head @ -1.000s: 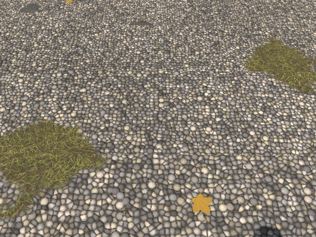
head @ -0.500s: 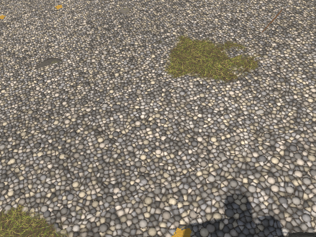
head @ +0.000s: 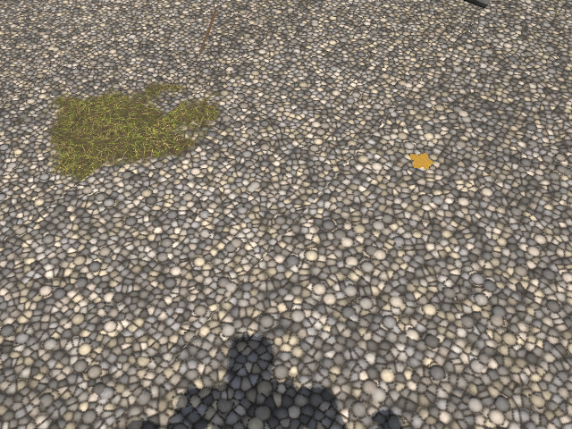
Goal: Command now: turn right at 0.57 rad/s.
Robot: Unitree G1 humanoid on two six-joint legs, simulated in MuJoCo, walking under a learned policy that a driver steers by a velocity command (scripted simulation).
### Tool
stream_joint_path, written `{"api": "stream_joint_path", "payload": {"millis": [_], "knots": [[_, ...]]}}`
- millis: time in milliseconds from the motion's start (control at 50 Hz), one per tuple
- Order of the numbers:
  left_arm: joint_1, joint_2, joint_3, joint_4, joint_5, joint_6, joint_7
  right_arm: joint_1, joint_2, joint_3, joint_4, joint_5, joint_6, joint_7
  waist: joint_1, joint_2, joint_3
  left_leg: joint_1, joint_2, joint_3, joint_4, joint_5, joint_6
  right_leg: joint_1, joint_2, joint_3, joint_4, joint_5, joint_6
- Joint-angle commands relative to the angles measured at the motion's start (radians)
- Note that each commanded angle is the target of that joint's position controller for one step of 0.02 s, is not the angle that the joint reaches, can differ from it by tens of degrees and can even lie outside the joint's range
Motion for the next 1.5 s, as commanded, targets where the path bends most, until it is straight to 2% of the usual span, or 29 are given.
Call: {"api": "stream_joint_path", "payload": {"millis": [20,100,140,160,180,220,260,300,520,620,660,700,720,740,760,800,900,1060,1100,1140,1160,1180,1200,1240,1320,1380,1420,1460,1500], "knots": [[-0.028,0.037,-0.001,-0.081,-0.004,-0.014,0.006,0.013,-0.180,-0.058,-0.044,0.000,-0.013,0.012,-0.016,0.211,-0.141,0.135,0.246,-0.165,-0.070,0.481,0.162,0.025,0.013,-0.050,-0.145,-0.043,-0.028],[-0.013,0.023,-0.014,-0.071,-0.005,-0.026,0.019,0.035,-0.199,-0.064,-0.015,0.008,-0.003,0.026,-0.009,0.240,-0.148,0.098,0.242,-0.151,0.004,0.513,0.144,0.181,0.041,-0.098,-0.413,-0.008,-0.071],[0.041,0.041,-0.017,-0.045,0.023,-0.047,0.033,0.069,-0.183,-0.060,0.006,0.026,0.006,0.029,0.029,0.145,-0.159,-0.024,0.205,-0.094,0.120,0.372,0.048,0.384,0.005,-0.027,-0.740,0.249,-0.100],[0.043,0.116,-0.008,-0.057,0.034,-0.058,0.041,0.139,-0.091,-0.038,-0.015,0.008,0.010,0.038,-0.007,-0.136,-0.204,-0.216,0.116,-0.013,0.338,-0.125,-0.031,0.538,-0.279,0.309,-0.789,0.411,-0.146],[0.023,0.185,0.006,-0.063,0.014,-0.062,0.045,0.085,-0.071,-0.026,-0.051,0.008,0.026,0.027,0.019,-0.211,-0.150,-0.279,-0.004,-0.054,0.418,-0.404,-0.061,0.380,-0.414,0.389,-0.720,0.743,-0.311],[-0.028,0.059,-0.030,-0.038,0.009,-0.070,0.047,0.048,-0.119,-0.042,-0.026,0.027,0.043,0.023,0.008,-0.116,-0.091,-0.250,0.024,-0.146,0.496,-0.321,-0.065,0.326,-0.296,0.232,-0.715,0.729,-0.315],[0.015,0.064,-0.027,0.001,0.015,-0.065,0.053,0.077,-0.163,-0.058,0.002,-0.010,0.030,0.045,0.022,-0.161,-0.091,-0.314,0.020,-0.112,0.500,-0.198,-0.059,0.395,-0.198,0.223,-0.835,0.117,-0.260],[0.052,0.065,-0.029,0.025,0.014,-0.075,0.046,0.055,-0.175,-0.067,0.013,-0.014,0.022,0.068,0.037,-0.152,-0.046,-0.403,0.012,-0.110,0.510,-0.129,-0.055,0.428,-0.190,0.281,-0.914,-0.184,-0.253],[0.135,0.097,-0.003,0.088,0.008,-0.167,0.048,-0.113,-0.098,-0.050,-0.026,0.003,-0.035,0.080,0.052,-0.074,0.006,-0.432,0.040,-0.129,0.265,0.051,-0.068,0.370,-0.241,0.243,-0.973,-0.102,-0.283],[0.136,0.131,0.010,0.102,0.023,-0.183,0.050,-0.134,-0.117,-0.047,-0.058,0.011,-0.040,0.088,0.047,-0.059,0.044,-0.298,0.025,-0.094,0.174,0.006,0.017,0.342,-0.292,0.140,-1.004,-0.074,-0.265],[0.120,0.135,0.010,0.107,0.026,-0.182,0.051,-0.072,-0.120,-0.049,-0.051,0.009,-0.041,0.081,0.004,-0.041,0.021,-0.180,-0.018,-0.051,0.130,-0.009,0.068,0.352,-0.276,0.050,-0.904,0.169,-0.242],[0.108,0.104,-0.005,0.099,0.047,-0.176,0.055,0.301,-0.187,-0.081,0.068,-0.006,-0.056,0.061,-0.160,0.093,-0.190,0.287,-0.060,-0.104,0.093,-0.156,0.118,0.184,-0.166,-0.136,-0.334,0.625,-0.193],[0.085,0.023,-0.033,0.023,0.035,-0.188,0.048,0.438,-0.340,-0.117,0.090,-0.011,-0.061,0.050,-0.186,0.383,-0.254,0.496,0.192,-0.644,-0.115,-0.596,0.217,-0.166,-0.024,-0.176,0.064,0.346,-0.127],[-0.005,0.026,-0.033,-0.002,0.059,-0.202,0.045,0.344,-0.281,-0.095,0.069,0.011,-0.060,0.057,-0.133,0.315,-0.178,0.475,0.242,-0.983,-0.276,-0.617,0.219,-0.406,0.058,-0.007,0.224,0.029,-0.121],[-0.046,0.055,-0.033,-0.013,0.068,-0.211,0.037,0.255,-0.250,-0.090,0.045,0.011,-0.054,0.057,-0.098,0.152,-0.117,0.424,0.244,-0.844,-0.199,-0.456,0.216,-0.474,-0.024,0.036,0.295,0.104,-0.127],[-0.005,0.053,-0.038,0.001,0.067,-0.219,0.027,0.232,-0.217,-0.083,0.042,0.014,-0.057,0.053,-0.036,0.033,-0.096,0.246,0.170,-0.658,-0.200,-0.271,0.201,-0.357,-0.092,0.026,0.197,0.187,-0.114],[-0.132,0.038,-0.054,-0.058,0.064,-0.149,0.021,0.249,-0.170,-0.069,0.052,0.031,-0.087,0.039,-0.015,0.085,0.011,0.027,0.061,-0.547,-0.311,-0.106,0.230,-0.329,-0.098,-0.034,-0.014,0.269,-0.023],[-0.388,0.031,-0.076,-0.176,0.030,-0.153,0.019,0.356,-0.181,-0.080,0.110,0.045,-0.100,0.020,-0.101,0.126,-0.004,0.169,0.064,-0.563,-0.242,0.463,0.178,-0.201,-0.017,-0.047,-0.433,0.481,-0.043],[-0.335,0.057,-0.064,-0.175,0.029,-0.158,0.024,0.305,-0.217,-0.088,0.110,0.054,-0.097,0.006,-0.063,0.125,-0.027,0.183,0.074,-0.558,-0.201,0.592,0.144,-0.038,0.016,-0.046,-0.516,0.451,-0.069],[-0.011,0.119,-0.029,-0.086,0.020,-0.164,0.044,0.252,-0.272,-0.096,0.108,0.042,-0.090,0.017,0.099,0.114,-0.218,0.083,0.046,-0.515,0.134,0.844,0.104,0.421,0.052,-0.050,-0.441,0.281,-0.112],[0.216,0.178,-0.002,-0.052,0.022,-0.165,0.070,0.220,-0.252,-0.091,0.088,0.031,-0.097,0.022,0.210,0.064,-0.341,-0.055,-0.003,-0.472,0.426,0.652,0.090,0.677,-0.101,0.100,-0.436,0.029,-0.141],[0.315,0.246,0.023,-0.038,0.069,-0.167,0.079,0.309,-0.095,-0.061,0.067,0.053,-0.101,0.026,0.166,-0.193,-0.502,-0.330,-0.132,-0.371,0.829,-0.035,0.074,0.935,-0.364,0.507,-0.539,-0.460,-0.211],[0.199,0.216,0.021,-0.054,0.054,-0.168,0.072,0.329,-0.104,-0.046,0.050,0.060,-0.092,0.029,0.098,-0.324,-0.547,-0.469,-0.144,-0.328,0.983,-0.224,0.070,0.877,-0.457,0.868,-0.688,-0.447,-0.259],[0.068,0.057,-0.008,-0.053,0.037,-0.167,0.066,0.187,-0.189,-0.067,0.069,0.017,-0.074,0.037,0.079,-0.060,-0.273,-0.455,-0.024,-0.298,0.874,-0.040,0.072,0.560,-0.372,0.547,-0.664,-0.211,-0.247],[0.090,0.053,-0.008,0.023,0.022,-0.194,0.046,0.093,-0.123,-0.059,0.024,0.002,-0.003,0.076,0.012,-0.043,-0.049,-0.444,0.076,-0.283,0.717,-0.071,0.044,0.297,-0.334,0.263,-0.752,0.102,-0.246],[0.148,0.103,0.008,0.089,0.028,-0.219,0.045,0.019,-0.116,-0.057,-0.018,-0.029,0.024,0.089,0.029,-0.033,-0.057,-0.501,0.082,-0.226,0.703,0.050,0.043,0.369,-0.363,0.083,-0.726,0.423,-0.250],[0.117,0.016,-0.020,0.120,0.022,-0.253,0.056,-0.056,-0.092,-0.061,-0.045,0.000,0.006,0.108,-0.020,0.006,0.018,-0.444,0.045,-0.195,0.433,0.418,0.055,0.217,-0.227,-0.133,-0.717,0.236,-0.142],[0.160,0.024,-0.025,0.152,0.021,-0.262,0.077,-0.122,-0.080,-0.055,-0.052,-0.012,-0.007,0.145,-0.012,0.005,-0.008,-0.339,0.006,-0.127,0.349,0.775,0.074,0.169,-0.216,-0.219,-0.661,0.121,-0.100],[0.183,0.034,-0.029,0.158,0.027,-0.254,0.090,-0.153,-0.065,-0.045,-0.038,0.004,-0.005,0.159,-0.016,0.003,0.022,-0.280,-0.001,-0.103,0.321,0.877,0.099,0.134,-0.218,-0.265,-0.613,0.117,-0.090]]}}
Next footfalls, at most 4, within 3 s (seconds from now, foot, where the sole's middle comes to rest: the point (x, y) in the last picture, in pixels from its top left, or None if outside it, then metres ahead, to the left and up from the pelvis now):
0.16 right None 0.01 -0.12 -0.78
0.70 left None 0.26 0.10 -0.78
1.16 right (277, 308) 0.75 0.01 -0.78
1.68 left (150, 258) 1.01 0.40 -0.96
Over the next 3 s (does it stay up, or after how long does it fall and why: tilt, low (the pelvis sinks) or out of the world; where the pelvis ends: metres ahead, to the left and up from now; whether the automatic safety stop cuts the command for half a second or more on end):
stays up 1.32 1.30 -0.37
